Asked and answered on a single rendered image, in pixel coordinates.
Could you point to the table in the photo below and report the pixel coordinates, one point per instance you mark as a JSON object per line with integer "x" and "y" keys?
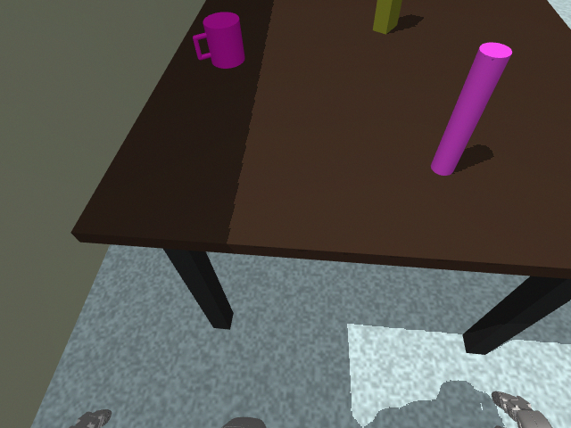
{"x": 319, "y": 146}

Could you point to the right robot hand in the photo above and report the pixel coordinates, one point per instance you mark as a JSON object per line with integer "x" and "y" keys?
{"x": 520, "y": 411}

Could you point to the left robot hand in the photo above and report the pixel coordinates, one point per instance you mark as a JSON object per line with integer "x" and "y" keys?
{"x": 93, "y": 420}

